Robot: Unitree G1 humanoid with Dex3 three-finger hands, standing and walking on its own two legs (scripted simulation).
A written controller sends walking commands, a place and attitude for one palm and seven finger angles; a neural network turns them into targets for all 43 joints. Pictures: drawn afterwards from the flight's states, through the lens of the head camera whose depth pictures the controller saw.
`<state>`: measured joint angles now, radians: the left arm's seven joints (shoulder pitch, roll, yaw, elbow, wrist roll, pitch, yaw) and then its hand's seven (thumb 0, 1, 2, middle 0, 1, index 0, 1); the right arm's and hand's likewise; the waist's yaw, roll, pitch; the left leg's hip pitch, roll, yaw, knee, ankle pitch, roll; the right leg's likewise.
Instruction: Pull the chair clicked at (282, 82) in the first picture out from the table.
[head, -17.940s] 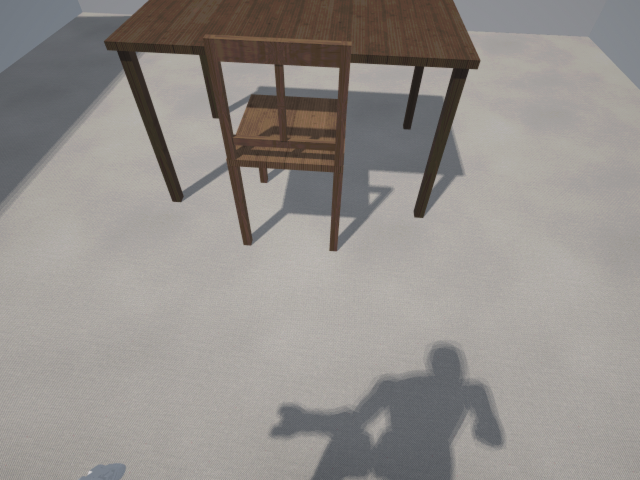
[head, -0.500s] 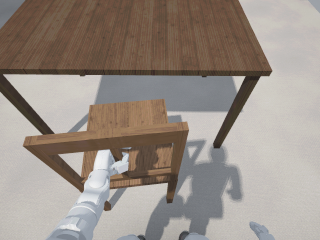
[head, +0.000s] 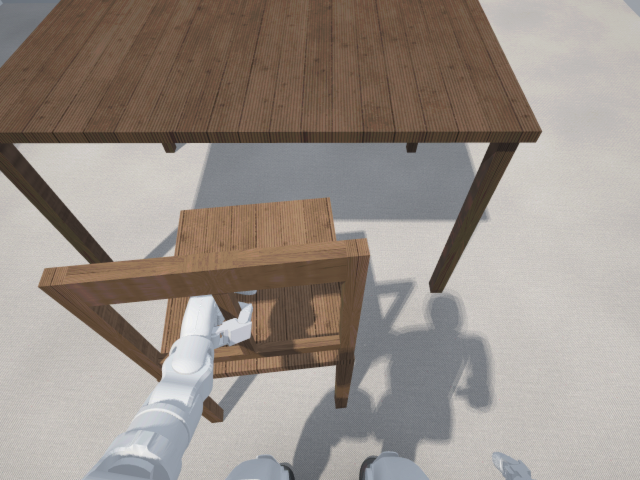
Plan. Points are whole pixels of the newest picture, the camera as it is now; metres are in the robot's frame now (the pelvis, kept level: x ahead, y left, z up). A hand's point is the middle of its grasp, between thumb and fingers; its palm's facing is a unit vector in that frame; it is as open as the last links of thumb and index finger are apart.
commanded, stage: step backward, pulling the chair out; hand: left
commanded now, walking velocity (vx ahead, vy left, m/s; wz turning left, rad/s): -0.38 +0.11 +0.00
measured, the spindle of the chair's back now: (237, 322) +0.35 +0.15 -0.10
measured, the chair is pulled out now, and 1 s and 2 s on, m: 0.17 0.29 0.58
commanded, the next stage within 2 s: stop walking, hand still on the chair in 1.92 s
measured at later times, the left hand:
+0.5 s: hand (237, 338) +0.30 +0.13 -0.05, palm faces -0.02 -0.99 -0.16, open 5.4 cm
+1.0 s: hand (220, 411) +0.21 +0.14 -0.05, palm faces -0.03 -0.98 -0.17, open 5.4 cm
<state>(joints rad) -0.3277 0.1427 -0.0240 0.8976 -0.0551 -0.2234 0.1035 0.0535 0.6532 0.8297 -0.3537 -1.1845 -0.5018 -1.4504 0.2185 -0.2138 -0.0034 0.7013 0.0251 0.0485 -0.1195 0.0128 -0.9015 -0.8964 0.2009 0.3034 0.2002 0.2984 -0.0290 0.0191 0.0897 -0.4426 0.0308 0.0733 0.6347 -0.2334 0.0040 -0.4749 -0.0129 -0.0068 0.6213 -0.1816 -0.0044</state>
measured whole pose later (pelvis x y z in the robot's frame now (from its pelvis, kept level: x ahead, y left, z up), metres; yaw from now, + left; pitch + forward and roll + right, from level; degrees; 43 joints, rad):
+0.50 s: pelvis -0.03 +0.01 +0.01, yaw -2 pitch +2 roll -2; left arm -0.34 0.15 0.00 0.82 -0.04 -0.19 0.09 0.06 0.67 0.80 -0.31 -1.20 -0.50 -1.45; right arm 0.13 -0.16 0.01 0.68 0.00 0.06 -0.07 0.01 -0.90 -0.90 0.20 0.30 0.20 0.30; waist -0.03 0.04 0.15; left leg -0.37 0.09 0.04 0.60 -0.25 -0.03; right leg -0.33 0.02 -0.04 0.49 -0.21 -0.01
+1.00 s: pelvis -0.13 +0.02 +0.01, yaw -4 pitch +2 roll -2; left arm -0.30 0.17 0.02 0.79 -0.05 -0.18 0.08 0.06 0.67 0.82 -0.32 -1.18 -0.50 -1.45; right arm 0.13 -0.17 0.01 0.69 -0.01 0.05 -0.06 0.01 -0.90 -0.90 0.20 0.30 0.20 0.30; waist -0.02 0.06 0.17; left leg -0.39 0.12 0.00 0.55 -0.19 -0.05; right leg -0.27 0.04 -0.04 0.47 -0.23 -0.01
